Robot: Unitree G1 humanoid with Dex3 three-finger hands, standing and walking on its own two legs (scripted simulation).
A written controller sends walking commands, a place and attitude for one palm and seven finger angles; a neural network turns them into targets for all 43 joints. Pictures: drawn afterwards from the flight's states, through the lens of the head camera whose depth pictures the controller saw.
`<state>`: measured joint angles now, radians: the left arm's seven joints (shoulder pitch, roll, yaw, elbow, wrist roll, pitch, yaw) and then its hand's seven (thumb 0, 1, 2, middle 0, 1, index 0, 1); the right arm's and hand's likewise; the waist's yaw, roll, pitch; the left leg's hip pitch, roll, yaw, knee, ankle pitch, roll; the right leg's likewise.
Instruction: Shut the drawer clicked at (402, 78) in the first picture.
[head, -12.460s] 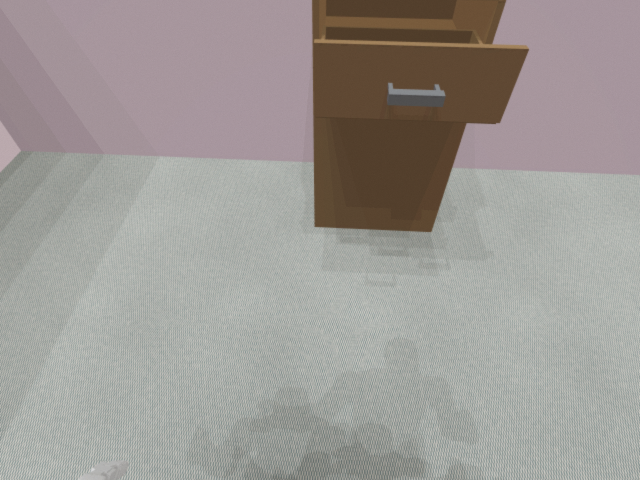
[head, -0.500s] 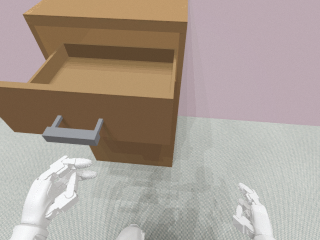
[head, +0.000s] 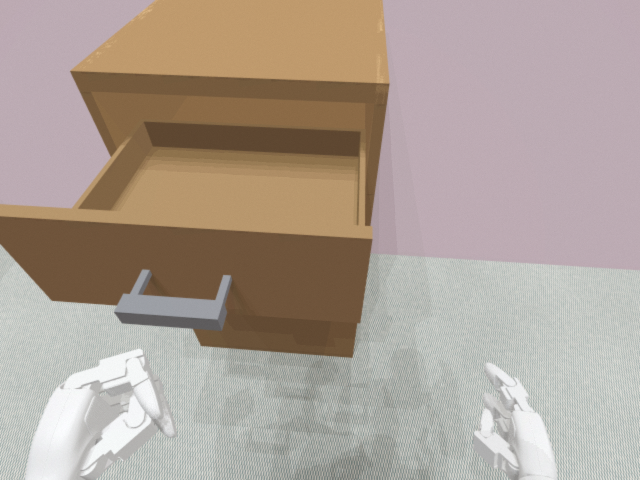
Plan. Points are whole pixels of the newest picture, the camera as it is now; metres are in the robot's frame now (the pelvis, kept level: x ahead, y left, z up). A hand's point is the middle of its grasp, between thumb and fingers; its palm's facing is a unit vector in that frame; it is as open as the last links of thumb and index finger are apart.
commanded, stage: raise the hand and make a fist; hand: left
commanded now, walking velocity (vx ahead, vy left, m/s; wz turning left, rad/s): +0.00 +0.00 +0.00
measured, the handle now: (178, 296) +0.31 +0.21 +0.07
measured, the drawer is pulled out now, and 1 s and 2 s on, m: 0.30 0.30 0.30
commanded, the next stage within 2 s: bring the fist close to the handle in 0.78 s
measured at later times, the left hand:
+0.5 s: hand (129, 418) +0.14 +0.17 +0.17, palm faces +0.04 -0.99 -0.14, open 3.3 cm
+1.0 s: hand (139, 401) +0.15 +0.17 +0.16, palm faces +0.06 -0.99 -0.13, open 3.3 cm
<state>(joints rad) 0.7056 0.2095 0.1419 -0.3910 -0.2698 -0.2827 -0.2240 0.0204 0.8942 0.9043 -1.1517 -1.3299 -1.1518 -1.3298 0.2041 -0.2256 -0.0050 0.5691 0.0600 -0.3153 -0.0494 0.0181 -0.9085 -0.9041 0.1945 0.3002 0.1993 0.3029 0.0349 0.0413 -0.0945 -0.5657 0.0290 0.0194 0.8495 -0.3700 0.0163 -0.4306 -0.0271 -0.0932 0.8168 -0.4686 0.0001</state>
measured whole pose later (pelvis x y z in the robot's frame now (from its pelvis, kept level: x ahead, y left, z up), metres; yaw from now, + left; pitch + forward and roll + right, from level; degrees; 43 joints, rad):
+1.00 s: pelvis +0.01 -0.03 +0.02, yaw +0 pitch -1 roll +0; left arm 0.64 0.27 0.28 -0.43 -0.35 -0.06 -0.30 0.02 0.89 0.90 -1.40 -1.60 -1.40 -1.60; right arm 0.23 -0.25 0.04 0.63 0.09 -0.44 -0.09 0.02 -0.91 -0.90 0.20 0.30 0.20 0.30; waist 0.06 0.08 -0.08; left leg -0.34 0.06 0.01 0.67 -0.30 -0.03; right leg -0.22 0.01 -0.11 0.64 -0.41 -0.04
